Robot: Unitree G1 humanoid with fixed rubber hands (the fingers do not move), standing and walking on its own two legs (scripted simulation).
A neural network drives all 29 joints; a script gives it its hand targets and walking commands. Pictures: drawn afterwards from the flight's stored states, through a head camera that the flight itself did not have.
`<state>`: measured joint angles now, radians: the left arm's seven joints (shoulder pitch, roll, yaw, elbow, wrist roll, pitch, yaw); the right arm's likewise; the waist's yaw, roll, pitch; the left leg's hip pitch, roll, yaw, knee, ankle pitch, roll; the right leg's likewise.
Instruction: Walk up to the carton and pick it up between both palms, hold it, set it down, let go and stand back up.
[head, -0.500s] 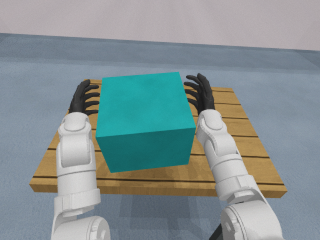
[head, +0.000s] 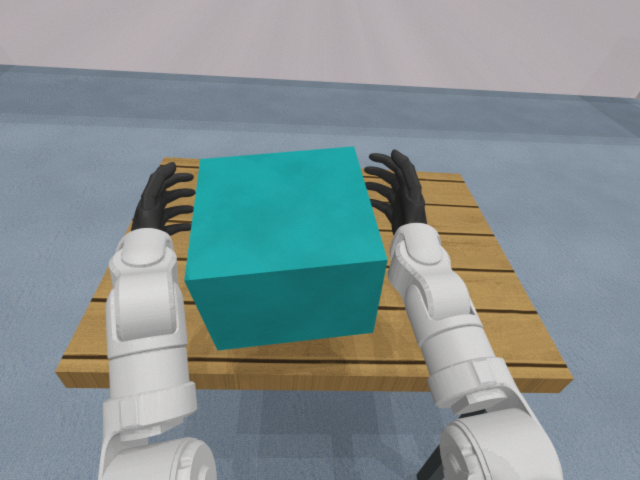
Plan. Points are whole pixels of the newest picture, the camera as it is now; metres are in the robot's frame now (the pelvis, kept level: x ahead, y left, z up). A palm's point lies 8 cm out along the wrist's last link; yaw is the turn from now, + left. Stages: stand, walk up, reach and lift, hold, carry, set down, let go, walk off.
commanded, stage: hold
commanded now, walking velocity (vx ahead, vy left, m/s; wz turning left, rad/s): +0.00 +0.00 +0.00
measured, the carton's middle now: (287, 246) +0.37 +0.00 +0.13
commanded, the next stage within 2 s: none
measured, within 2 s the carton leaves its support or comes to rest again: neither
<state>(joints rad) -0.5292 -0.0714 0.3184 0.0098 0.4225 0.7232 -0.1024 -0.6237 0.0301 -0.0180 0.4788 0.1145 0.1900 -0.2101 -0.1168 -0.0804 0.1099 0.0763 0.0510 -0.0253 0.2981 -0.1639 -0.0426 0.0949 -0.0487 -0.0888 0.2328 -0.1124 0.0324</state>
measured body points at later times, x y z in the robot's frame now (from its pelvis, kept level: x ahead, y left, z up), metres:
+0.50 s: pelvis -0.01 -0.01 +0.00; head -0.05 +0.02 +0.45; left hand +0.37 +0.15 +0.18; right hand +0.37 -0.14 +0.20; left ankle +0.02 +0.14 -0.75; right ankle +0.03 -0.14 -0.75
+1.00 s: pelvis +0.00 -0.01 +0.00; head -0.05 +0.03 +0.45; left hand +0.36 +0.15 +0.18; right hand +0.36 -0.14 +0.19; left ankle +0.02 +0.14 -0.75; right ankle +0.03 -0.14 -0.75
